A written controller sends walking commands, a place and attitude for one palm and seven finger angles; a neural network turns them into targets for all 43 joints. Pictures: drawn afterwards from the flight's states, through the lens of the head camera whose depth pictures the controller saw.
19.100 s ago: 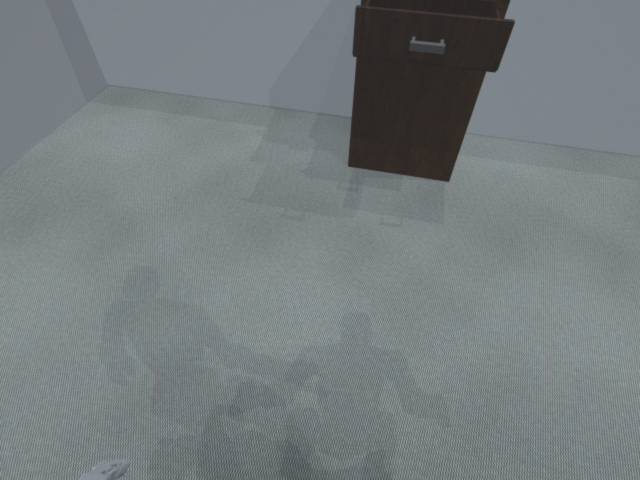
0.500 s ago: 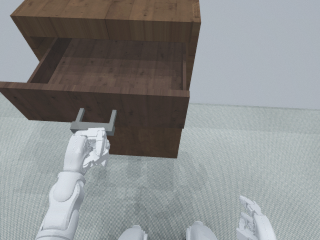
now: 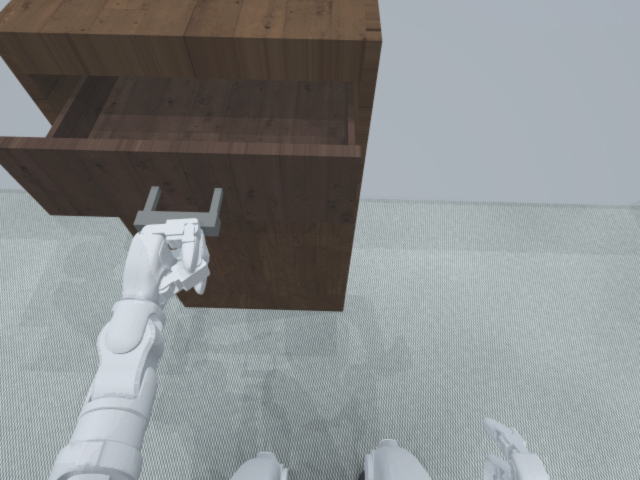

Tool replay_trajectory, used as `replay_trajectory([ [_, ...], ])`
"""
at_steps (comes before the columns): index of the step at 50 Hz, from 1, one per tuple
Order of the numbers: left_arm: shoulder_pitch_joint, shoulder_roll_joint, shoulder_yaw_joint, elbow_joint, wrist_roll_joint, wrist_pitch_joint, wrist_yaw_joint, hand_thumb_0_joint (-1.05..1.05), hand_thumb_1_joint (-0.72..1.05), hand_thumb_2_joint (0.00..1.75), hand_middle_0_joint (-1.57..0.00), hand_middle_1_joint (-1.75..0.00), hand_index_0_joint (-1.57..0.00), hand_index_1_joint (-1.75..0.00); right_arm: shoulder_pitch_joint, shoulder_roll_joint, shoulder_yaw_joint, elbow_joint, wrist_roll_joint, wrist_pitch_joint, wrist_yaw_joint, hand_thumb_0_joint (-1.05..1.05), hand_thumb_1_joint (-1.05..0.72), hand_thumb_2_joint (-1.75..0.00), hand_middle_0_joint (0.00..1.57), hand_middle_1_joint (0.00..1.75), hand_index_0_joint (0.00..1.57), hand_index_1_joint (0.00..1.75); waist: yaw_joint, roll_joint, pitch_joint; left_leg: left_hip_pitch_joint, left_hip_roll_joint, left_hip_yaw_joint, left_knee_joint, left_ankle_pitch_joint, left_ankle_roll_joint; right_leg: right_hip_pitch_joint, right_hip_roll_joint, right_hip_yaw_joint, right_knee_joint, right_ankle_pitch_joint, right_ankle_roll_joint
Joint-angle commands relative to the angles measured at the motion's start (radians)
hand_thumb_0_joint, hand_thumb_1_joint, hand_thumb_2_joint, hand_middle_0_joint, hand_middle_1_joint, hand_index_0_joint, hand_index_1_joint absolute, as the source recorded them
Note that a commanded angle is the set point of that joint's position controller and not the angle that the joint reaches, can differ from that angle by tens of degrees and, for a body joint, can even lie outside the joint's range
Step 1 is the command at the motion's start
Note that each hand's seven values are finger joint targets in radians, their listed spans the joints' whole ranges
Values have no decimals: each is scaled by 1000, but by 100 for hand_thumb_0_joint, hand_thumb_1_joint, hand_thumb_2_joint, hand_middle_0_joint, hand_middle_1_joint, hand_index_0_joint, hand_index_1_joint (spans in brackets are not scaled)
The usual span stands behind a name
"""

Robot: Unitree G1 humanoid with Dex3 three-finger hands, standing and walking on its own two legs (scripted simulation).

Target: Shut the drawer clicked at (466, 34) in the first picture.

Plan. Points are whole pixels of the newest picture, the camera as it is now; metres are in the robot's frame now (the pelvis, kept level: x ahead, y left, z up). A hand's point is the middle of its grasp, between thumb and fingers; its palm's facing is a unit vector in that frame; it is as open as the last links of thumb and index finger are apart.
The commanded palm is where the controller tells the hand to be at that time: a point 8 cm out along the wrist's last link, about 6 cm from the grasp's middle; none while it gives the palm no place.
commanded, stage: push the drawer shut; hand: left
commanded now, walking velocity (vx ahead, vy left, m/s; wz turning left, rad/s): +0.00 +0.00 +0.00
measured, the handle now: (182, 209) +0.44 +0.19 +0.05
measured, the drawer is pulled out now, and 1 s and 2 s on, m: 0.14 0.02 0.00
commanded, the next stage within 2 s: pull the fist back off the drawer in 1.52 s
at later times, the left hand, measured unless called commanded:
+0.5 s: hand (209, 224) +0.42 +0.15 +0.05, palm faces -0.04 -1.00 -0.05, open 3.1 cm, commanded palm +0.41 +0.21 +0.05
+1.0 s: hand (219, 189) +0.48 +0.15 +0.05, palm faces -0.02 -1.00 -0.05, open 3.2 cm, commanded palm +0.47 +0.20 +0.05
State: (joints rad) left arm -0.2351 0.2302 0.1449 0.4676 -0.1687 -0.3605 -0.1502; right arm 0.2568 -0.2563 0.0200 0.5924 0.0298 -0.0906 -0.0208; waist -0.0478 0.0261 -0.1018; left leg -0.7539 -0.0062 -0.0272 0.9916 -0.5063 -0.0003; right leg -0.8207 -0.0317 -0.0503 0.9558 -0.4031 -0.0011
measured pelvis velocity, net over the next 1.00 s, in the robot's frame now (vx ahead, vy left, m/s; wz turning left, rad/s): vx -0.02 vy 0.01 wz -0.03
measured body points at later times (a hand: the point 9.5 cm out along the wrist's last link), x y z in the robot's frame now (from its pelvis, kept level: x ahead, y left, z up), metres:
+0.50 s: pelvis -0.01 +0.00 -0.01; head +0.09 +0.00 +0.43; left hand +0.42 +0.21 +0.05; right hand +0.07 -0.25 -0.12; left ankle -0.02 +0.12 -0.68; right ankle +0.03 -0.12 -0.68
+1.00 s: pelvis -0.02 +0.01 -0.01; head +0.11 +0.01 +0.42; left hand +0.47 +0.20 +0.06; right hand +0.01 -0.26 -0.13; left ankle -0.02 +0.12 -0.68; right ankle +0.03 -0.12 -0.68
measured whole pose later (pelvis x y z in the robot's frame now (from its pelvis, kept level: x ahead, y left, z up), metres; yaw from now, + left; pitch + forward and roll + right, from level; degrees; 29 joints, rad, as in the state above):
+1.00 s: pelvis -0.02 +0.01 -0.01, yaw -1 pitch +21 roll -1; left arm -0.82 0.38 0.33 1.10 -0.08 -0.47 -0.15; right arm 0.35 -0.27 0.03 0.64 -0.01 0.00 0.01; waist -0.15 0.03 -0.10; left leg -0.92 0.01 -0.01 1.06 -0.50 0.01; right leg -0.98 -0.02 -0.03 0.99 -0.37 0.00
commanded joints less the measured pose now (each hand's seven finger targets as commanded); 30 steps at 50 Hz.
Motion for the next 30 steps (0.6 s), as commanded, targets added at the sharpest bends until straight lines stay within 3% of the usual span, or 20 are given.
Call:
replay_trajectory([
  [1,-409,153,72,-161,-18,-73,14,0,90,90,-140,-160,-140,-160,33,-129,-50,-106,-2,-36,-13,0,-90,-90,20,30,20,30,-42,-1,-337,60,-6,18,-141,259,11,295,20,33,-109,224,-15],
  [4,-468,158,78,-122,-20,-83,14,0,90,90,-140,-160,-140,-160,43,-132,-53,-95,-3,-33,-14,0,-90,-90,20,30,20,30,-47,-3,-343,58,-5,18,-141,244,10,284,20,34,-110,210,-14],
  [6,-493,192,105,-78,-15,-88,12,0,90,90,-140,-160,-140,-160,54,-138,-54,-89,-4,-28,-15,0,-90,-90,20,30,20,30,-47,-28,-352,45,-5,15,-138,241,13,291,24,35,-107,207,-14],
  [8,-564,186,90,-54,-12,-94,7,0,90,90,-140,-160,-140,-160,56,-136,-51,-80,-2,-24,-15,0,-90,-90,20,30,20,30,-58,-3,-342,45,-5,15,-141,228,11,273,22,35,-108,194,-15],
  [11,-580,232,137,10,-10,-96,3,0,90,90,-140,-160,-140,-160,75,-141,-52,-74,-7,-16,-15,0,-90,-90,20,30,20,30,-52,-13,-370,33,-7,19,-135,234,14,290,25,41,-107,205,-14],
  [14,-634,205,112,23,-13,-106,-5,0,90,90,-140,-160,-140,-160,80,-137,-52,-71,-6,-13,-13,0,-90,-90,20,30,20,30,-58,18,-390,53,-5,19,-136,251,11,278,26,38,-102,219,-16],
  [21,-749,253,148,127,2,-127,0,0,90,90,-140,-160,-140,-160,111,-146,-51,-57,-13,-1,-5,0,-90,-90,20,30,20,30,-71,8,-395,37,-3,12,-132,236,12,244,32,33,-92,198,-18],
  [22,-782,227,127,138,1,-129,0,0,90,90,-140,-160,-140,-160,113,-142,-50,-56,-14,-1,-3,0,-90,-90,20,30,20,30,-77,23,-391,37,-5,13,-130,230,13,236,34,35,-93,193,-18],
  [24,-833,256,147,183,7,-135,4,0,90,90,-140,-160,-140,-160,125,-149,-51,-44,-16,2,-3,0,-90,-90,20,30,20,30,-88,-6,-378,15,-4,11,-125,208,17,224,34,37,-96,173,-16],
  [30,-901,307,186,254,23,-155,4,0,90,90,-140,-160,-140,-160,159,-156,-52,-39,-26,11,1,0,-90,-90,20,30,20,30,-92,13,-432,18,-4,11,-111,232,20,219,40,37,-78,193,-17],
])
